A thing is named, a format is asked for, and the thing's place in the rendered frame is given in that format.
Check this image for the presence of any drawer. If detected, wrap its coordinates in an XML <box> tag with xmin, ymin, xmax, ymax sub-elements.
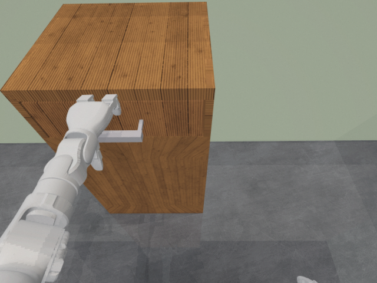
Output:
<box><xmin>21</xmin><ymin>100</ymin><xmax>204</xmax><ymax>137</ymax></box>

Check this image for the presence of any robot left upper arm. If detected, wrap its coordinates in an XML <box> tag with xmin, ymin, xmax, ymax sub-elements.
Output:
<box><xmin>0</xmin><ymin>220</ymin><xmax>70</xmax><ymax>283</ymax></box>

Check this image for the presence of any handle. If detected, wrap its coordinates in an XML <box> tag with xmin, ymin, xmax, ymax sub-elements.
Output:
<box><xmin>97</xmin><ymin>120</ymin><xmax>144</xmax><ymax>143</ymax></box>

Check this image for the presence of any left robot forearm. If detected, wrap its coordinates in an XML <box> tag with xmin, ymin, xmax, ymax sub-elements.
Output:
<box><xmin>0</xmin><ymin>129</ymin><xmax>98</xmax><ymax>253</ymax></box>

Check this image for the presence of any robot left hand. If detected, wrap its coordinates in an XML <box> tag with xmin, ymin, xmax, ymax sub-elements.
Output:
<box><xmin>66</xmin><ymin>94</ymin><xmax>121</xmax><ymax>170</ymax></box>

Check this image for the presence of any cabinet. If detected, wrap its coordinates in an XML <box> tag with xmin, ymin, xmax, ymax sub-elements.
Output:
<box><xmin>0</xmin><ymin>2</ymin><xmax>215</xmax><ymax>213</ymax></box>

